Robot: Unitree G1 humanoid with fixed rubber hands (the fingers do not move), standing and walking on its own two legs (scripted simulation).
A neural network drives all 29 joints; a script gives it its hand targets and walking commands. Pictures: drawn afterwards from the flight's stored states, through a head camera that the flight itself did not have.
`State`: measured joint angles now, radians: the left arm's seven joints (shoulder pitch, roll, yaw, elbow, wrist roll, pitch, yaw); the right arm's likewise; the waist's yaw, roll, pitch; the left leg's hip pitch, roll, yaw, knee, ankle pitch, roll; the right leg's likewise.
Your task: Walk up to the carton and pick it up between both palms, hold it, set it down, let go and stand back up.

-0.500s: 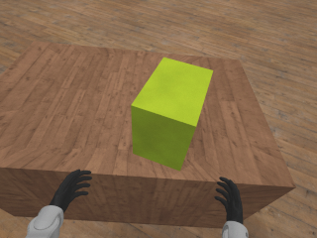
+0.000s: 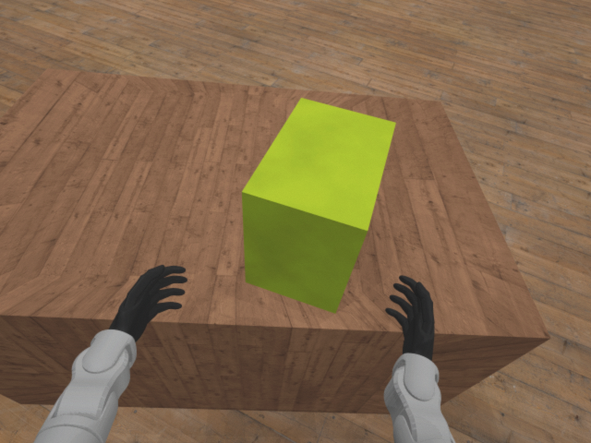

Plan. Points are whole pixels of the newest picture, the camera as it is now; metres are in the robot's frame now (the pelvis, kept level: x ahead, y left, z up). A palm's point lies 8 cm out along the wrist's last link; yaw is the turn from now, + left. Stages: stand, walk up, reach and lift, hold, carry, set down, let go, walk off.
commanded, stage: reach and lift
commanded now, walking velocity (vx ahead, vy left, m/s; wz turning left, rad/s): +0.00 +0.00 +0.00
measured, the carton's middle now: (318, 205) +0.50 -0.04 -0.01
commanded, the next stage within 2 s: none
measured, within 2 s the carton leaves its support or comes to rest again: neither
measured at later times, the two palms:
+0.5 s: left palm (159, 245) +0.36 +0.20 +0.05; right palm (427, 290) +0.31 -0.18 +0.04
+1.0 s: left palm (184, 189) +0.43 +0.18 +0.09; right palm (434, 240) +0.37 -0.19 +0.08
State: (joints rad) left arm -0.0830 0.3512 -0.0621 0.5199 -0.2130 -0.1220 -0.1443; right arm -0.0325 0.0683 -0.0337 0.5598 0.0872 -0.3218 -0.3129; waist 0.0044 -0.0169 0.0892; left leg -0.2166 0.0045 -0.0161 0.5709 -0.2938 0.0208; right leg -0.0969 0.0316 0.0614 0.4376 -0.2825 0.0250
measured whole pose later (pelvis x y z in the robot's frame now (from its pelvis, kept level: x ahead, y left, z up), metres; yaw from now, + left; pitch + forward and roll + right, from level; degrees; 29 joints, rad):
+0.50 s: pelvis -0.01 -0.01 +0.01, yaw +0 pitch -1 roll -2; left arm -0.48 0.36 -0.02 0.77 -0.22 0.02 -0.13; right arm -0.31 0.00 0.00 0.59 0.18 -0.07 -0.34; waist -0.04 -0.03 0.04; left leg -0.24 0.01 -0.01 0.49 -0.23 0.01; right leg -0.14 0.03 0.06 0.39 -0.24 0.02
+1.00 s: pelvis +0.00 -0.02 +0.01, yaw +0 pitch +4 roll -2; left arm -0.80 0.37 0.00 1.04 -0.19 0.05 -0.11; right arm -0.61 -0.03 0.00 0.78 0.24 0.01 -0.34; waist -0.09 -0.04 -0.02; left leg -0.31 0.02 -0.02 0.47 -0.22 0.00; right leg -0.21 0.04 0.06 0.36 -0.22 0.01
